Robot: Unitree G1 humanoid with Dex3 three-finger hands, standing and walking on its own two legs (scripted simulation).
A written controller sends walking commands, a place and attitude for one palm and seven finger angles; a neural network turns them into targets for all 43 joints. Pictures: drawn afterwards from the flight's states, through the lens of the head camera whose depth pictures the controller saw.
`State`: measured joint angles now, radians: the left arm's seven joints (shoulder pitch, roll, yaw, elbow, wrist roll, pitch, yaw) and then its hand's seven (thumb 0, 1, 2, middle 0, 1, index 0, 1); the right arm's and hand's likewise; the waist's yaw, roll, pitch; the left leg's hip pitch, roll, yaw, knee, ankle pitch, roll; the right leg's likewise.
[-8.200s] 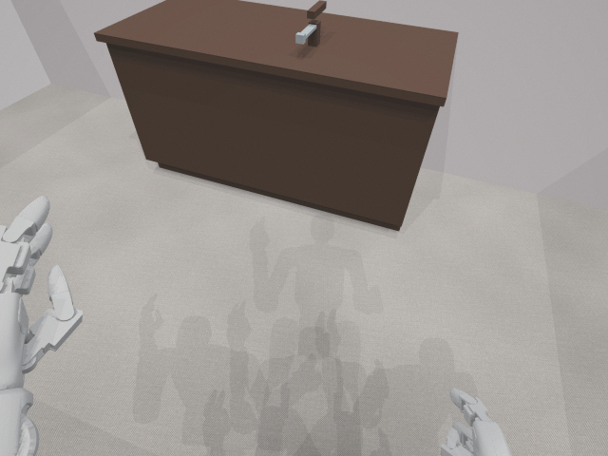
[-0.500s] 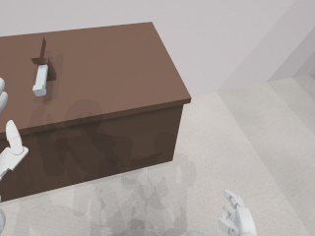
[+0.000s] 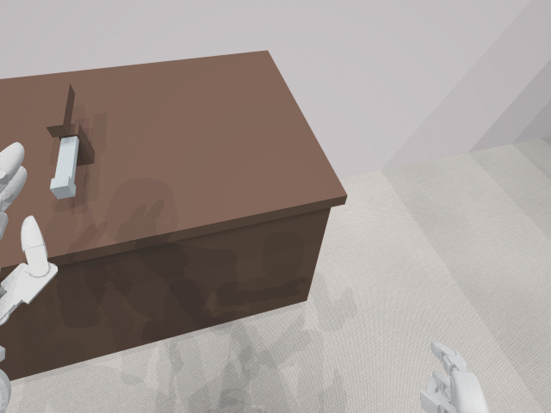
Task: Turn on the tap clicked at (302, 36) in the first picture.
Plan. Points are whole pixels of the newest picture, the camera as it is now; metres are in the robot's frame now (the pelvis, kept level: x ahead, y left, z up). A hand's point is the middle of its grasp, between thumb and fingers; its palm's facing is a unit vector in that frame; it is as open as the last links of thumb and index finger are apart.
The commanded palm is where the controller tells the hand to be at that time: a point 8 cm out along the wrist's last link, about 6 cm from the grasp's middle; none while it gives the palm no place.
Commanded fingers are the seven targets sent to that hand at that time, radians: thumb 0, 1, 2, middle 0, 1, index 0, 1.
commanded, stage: come to a stop and stand still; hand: left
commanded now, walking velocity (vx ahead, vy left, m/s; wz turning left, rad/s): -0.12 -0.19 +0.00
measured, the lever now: (63, 187) +0.45 +0.40 +0.02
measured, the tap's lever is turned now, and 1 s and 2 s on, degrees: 0 0 0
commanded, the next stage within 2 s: look again from close up in 0.90 s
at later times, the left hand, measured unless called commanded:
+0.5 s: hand (67, 309) +0.18 +0.21 +0.17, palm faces +0.41 -0.82 -0.40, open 7.4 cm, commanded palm +0.13 +0.25 +0.19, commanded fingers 0.00 0.90 0.90 -0.20 -0.30 -0.20 -0.30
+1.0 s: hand (61, 339) +0.16 +0.21 +0.16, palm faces +0.38 -0.84 -0.39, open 7.4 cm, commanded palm +0.11 +0.25 +0.19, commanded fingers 0.00 0.90 0.90 -0.20 -0.30 -0.20 -0.30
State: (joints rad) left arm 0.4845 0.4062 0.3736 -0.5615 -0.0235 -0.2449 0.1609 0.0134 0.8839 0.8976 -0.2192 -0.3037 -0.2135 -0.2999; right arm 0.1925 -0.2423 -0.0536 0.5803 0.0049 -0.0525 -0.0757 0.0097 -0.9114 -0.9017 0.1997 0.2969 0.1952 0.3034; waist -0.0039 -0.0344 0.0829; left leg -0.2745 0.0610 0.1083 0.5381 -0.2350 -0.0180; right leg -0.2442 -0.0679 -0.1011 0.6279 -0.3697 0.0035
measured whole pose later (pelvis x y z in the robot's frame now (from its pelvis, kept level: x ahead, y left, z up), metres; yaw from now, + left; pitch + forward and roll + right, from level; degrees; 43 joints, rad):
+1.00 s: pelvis -0.05 -0.03 +0.01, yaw -1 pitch -2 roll +0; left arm 0.48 0.35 0.29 -0.43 -0.03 -0.16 0.16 0.01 0.89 0.90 -0.22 -0.30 -0.21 -0.30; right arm 0.25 -0.20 0.03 0.62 0.00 -0.04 -0.06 0.01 -0.91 -0.90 0.20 0.30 0.20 0.30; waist 0.01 0.02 0.01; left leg -0.22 0.01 0.01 0.47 -0.22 0.00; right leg -0.24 0.07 -0.11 0.38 -0.13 -0.08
